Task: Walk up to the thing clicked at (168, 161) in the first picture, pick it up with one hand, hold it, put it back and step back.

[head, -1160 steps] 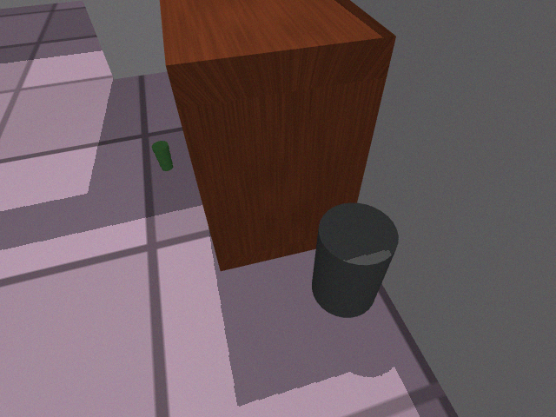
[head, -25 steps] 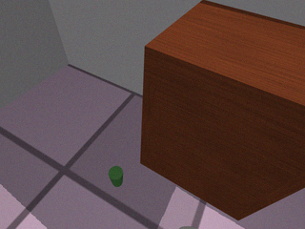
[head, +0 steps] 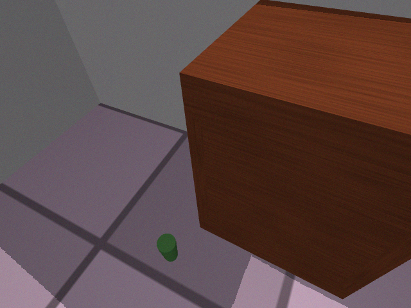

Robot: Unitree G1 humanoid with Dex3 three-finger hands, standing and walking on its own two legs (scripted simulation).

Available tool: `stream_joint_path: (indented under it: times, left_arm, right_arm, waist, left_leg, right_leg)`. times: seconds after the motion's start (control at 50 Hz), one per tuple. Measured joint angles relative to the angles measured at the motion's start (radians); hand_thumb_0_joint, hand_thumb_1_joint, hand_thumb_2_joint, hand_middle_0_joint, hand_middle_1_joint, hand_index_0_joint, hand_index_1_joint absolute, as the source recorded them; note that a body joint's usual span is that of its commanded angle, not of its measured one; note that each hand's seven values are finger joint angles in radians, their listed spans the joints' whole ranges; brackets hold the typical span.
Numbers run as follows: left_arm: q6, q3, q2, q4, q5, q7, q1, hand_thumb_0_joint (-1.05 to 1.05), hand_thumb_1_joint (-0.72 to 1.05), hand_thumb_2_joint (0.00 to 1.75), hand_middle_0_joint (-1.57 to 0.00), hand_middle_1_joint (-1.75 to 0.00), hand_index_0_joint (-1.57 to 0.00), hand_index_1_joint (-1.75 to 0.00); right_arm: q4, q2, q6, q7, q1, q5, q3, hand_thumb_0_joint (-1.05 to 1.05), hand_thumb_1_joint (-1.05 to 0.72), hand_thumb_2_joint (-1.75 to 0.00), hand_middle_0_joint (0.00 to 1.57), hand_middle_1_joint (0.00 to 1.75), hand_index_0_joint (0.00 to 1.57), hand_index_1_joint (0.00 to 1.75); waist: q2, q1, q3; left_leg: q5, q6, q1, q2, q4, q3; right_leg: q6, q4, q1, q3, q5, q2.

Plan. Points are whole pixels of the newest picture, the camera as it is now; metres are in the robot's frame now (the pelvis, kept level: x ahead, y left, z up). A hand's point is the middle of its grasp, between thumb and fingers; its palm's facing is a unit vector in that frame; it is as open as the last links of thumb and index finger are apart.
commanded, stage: walk up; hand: left
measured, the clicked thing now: (168, 249) +0.49 +0.24 -0.69
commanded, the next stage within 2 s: stand in 1.16 s
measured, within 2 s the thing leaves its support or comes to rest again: neither
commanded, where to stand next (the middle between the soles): +0.13 +0.00 m, yaw +2 degrees
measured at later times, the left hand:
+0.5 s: hand out of the picture +0.08 +0.25 -0.14, palm faces -0.01 -0.95 -0.32, open 7.4 cm
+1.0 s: hand out of the picture +0.11 +0.24 -0.14, palm faces +0.00 -0.95 -0.32, open 7.4 cm
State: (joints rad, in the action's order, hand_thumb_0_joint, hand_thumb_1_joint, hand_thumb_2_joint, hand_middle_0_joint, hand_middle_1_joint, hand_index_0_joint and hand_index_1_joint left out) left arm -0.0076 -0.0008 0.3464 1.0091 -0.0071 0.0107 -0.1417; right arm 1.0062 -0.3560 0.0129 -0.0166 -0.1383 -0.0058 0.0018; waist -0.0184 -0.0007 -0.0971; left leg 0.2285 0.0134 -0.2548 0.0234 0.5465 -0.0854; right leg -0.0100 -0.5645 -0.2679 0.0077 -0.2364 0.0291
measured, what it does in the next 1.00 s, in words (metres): stands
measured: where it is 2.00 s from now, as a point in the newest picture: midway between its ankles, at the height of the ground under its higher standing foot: outside the picture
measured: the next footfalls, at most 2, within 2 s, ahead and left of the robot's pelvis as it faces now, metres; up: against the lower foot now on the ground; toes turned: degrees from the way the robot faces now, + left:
none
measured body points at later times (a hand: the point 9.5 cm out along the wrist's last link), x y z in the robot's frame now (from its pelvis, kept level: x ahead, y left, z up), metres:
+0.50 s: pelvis +0.02 +0.00 +0.02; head +0.03 +0.00 +0.47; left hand +0.08 +0.30 -0.12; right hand +0.10 -0.31 -0.11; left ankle +0.04 +0.11 -0.73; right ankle +0.05 -0.13 -0.73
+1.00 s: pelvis +0.04 -0.01 +0.02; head +0.05 +0.00 +0.47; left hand +0.11 +0.29 -0.12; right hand +0.12 -0.31 -0.11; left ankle +0.04 +0.11 -0.73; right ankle +0.05 -0.13 -0.73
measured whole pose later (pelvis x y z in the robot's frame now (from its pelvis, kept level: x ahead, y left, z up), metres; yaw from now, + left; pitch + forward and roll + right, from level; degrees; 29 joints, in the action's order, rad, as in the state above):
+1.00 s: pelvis +0.04 -0.01 +0.02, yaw +1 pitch -2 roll +0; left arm 0.00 -0.01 0.33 1.16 -0.01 0.01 -0.08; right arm 1.17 -0.35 0.02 -0.01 -0.07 0.01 0.01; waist 0.00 0.00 -0.04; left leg 0.15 0.00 -0.12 0.03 0.30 -0.07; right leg -0.01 -0.30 -0.12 0.03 -0.15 0.02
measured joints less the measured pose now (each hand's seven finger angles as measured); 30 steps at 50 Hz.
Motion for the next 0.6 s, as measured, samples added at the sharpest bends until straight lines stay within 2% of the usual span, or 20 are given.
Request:
stream_joint_path:
  times: [0.12,0.32,0.6]
  left_arm:
    - [-0.001,0.0,0.0,0.038,0.005,0.004,0.042,0.01,0.9,0.9,-0.2,-0.3,-0.2,-0.3]
    - [0.001,-0.002,0.002,0.108,0.006,0.009,0.055,0.01,0.9,0.9,-0.2,-0.3,-0.2,-0.3]
    - [0.005,-0.006,-0.005,0.166,0.003,0.003,0.035,0.01,0.9,0.9,-0.2,-0.3,-0.2,-0.3]
  right_arm:
    - [0.074,0.002,0.008,-0.005,-0.007,0.012,-0.005,0.0,-0.9,-0.9,0.21,0.3,0.21,0.3]
    - [0.14,-0.016,0.017,0.004,0.01,0.016,0.002,0.01,-0.9,-0.9,0.21,0.3,0.21,0.3]
    - [0.156,0.003,0.012,0.006,0.06,0.011,0.003,0.0,-0.9,-0.9,0.21,0.3,0.21,0.3]
  waist:
    - [0.03,-0.006,0.042]
    - [0.045,-0.012,0.048]
    - [0.011,0.005,0.049]
  left_leg:
    - [-0.036,-0.004,0.041,0.001,-0.086,0.004]
    - [-0.074,-0.007,0.081,0.0,-0.175,0.009]
    - [-0.077,-0.014,0.11,0.004,-0.211,0.016]
  right_leg:
    - [0.003,0.094,0.046,0.006,0.042,-0.005]
    - [0.001,0.192,0.092,0.013,0.083,-0.008]
    - [0.004,0.236,0.127,0.021,0.087,-0.014]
